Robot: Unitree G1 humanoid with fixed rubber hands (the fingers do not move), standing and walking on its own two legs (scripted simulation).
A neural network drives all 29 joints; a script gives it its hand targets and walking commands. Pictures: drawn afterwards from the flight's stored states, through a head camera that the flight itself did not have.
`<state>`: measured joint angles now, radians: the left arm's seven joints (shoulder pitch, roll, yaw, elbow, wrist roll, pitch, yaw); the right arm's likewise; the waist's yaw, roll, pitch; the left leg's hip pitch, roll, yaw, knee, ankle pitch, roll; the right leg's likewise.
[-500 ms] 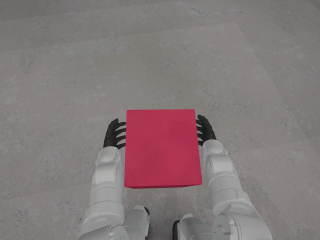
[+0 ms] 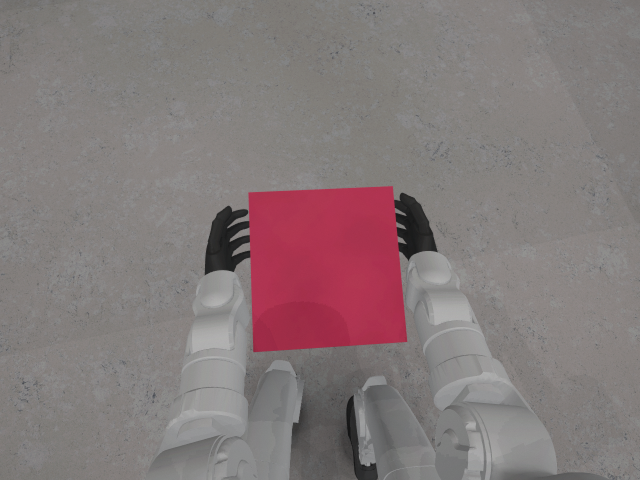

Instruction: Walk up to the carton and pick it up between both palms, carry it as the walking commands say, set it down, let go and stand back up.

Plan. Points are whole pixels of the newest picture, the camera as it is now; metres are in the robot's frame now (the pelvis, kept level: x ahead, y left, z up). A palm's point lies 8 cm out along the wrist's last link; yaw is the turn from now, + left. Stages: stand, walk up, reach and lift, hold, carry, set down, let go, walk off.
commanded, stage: set down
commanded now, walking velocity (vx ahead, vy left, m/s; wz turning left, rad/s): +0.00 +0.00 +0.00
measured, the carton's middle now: (319, 274) +0.37 +0.03 -0.15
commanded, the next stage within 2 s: none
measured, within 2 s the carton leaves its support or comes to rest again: neither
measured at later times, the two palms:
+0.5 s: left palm (236, 266) +0.38 +0.16 -0.16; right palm (403, 250) +0.41 -0.10 -0.16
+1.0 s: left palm (245, 266) +0.40 +0.16 -0.24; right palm (390, 249) +0.44 -0.10 -0.24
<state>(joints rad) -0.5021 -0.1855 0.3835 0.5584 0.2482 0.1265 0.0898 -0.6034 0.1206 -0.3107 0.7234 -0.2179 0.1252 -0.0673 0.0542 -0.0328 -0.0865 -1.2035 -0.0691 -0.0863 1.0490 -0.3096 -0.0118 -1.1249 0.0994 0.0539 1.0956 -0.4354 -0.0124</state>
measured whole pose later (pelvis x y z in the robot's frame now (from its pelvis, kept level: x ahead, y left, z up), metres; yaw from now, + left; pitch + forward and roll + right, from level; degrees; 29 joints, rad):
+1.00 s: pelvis -0.03 +0.00 -0.15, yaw -2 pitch +39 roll -1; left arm -0.84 -0.10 0.46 0.65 0.19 0.18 0.12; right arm -0.99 0.01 -0.31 0.86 -0.16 0.19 -0.11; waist 0.08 -0.03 -0.07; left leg -1.85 -0.12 -0.10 1.64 -0.46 -0.06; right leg -1.77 0.18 0.05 1.70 -0.60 0.01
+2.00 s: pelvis -0.05 +0.00 -0.27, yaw -3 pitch +41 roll -1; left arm -1.18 0.02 0.48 0.72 0.12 0.22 0.14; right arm -1.37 -0.14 -0.20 0.99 -0.05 0.22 -0.16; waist 0.09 -0.03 0.19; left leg -2.24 -0.14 -0.08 2.03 -0.50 -0.08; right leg -2.17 0.23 0.02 2.10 -0.65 0.04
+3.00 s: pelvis -0.05 +0.00 -0.29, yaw -3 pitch +39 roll +2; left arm -1.22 0.05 0.50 0.84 0.11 0.21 0.12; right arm -1.44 -0.16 -0.17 1.11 -0.09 0.18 -0.17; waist 0.11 -0.04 0.23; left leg -2.26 -0.09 -0.03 2.10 -0.52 -0.07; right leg -2.21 0.22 0.03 2.19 -0.65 0.03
